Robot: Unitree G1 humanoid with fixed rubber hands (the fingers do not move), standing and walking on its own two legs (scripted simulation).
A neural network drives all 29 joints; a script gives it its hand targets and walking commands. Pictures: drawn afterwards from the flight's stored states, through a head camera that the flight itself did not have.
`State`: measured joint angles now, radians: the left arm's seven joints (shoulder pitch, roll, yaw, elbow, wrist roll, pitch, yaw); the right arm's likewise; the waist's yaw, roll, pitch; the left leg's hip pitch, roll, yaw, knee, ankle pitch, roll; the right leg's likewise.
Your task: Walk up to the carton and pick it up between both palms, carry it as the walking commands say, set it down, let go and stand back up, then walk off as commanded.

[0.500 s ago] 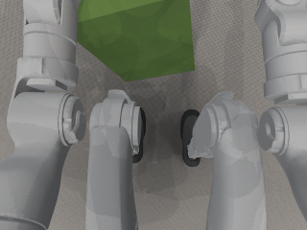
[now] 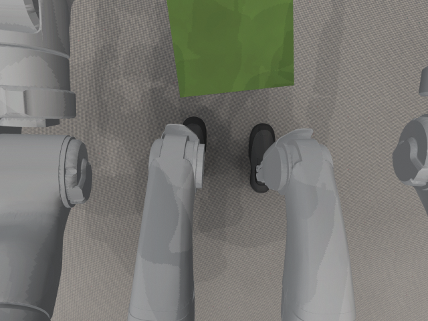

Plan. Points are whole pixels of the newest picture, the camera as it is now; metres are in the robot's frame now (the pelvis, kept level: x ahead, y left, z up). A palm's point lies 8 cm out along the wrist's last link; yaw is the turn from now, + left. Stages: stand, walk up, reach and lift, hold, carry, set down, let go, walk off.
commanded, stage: set down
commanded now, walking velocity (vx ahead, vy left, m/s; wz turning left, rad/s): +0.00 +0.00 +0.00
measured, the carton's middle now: (228, 40) +0.49 +0.02 -0.38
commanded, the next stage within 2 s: let go in 0.40 s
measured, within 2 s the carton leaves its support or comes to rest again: neither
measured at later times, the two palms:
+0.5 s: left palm out of the picture +0.57 +0.22 +0.03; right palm out of the picture +0.60 -0.17 +0.02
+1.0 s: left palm out of the picture +0.36 +0.23 +0.14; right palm out of the picture +0.37 -0.20 +0.14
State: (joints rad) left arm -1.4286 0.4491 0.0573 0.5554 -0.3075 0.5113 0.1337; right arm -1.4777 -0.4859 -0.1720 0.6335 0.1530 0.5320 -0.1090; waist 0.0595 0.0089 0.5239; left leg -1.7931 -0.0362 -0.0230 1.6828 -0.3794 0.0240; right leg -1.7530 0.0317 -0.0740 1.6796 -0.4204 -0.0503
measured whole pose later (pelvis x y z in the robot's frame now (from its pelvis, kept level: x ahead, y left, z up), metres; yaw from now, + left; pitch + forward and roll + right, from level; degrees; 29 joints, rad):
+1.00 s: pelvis +0.04 +0.00 +0.18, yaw +2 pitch +13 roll -1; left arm -0.32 0.23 0.04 0.19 -0.04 0.42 0.00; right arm -0.23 -0.23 -0.17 0.21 0.11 0.37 0.02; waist 0.05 -0.02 0.15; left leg -0.98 -0.04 -0.03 0.99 -0.25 0.02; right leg -0.94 0.03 -0.04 0.99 -0.29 -0.03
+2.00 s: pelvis +0.03 +0.01 +0.21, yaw -2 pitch -7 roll -1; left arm 0.45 0.43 0.09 0.51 0.06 0.08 -0.03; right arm 0.21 -0.33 -0.12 0.34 0.02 0.08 0.03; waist 0.06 -0.02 -0.07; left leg -0.47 -0.05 -0.02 0.95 -0.36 0.02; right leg -0.18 0.03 -0.02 0.87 -0.59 -0.04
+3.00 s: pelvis +0.04 +0.02 +0.23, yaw -2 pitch -3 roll -2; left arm 0.45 0.38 0.02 0.54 0.04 -0.02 0.02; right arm 0.31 -0.31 -0.12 0.49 0.02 -0.02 0.00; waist 0.05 -0.02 -0.08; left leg -0.40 -0.04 -0.02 0.79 -0.33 0.05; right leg -0.17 0.03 -0.01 0.72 -0.50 -0.01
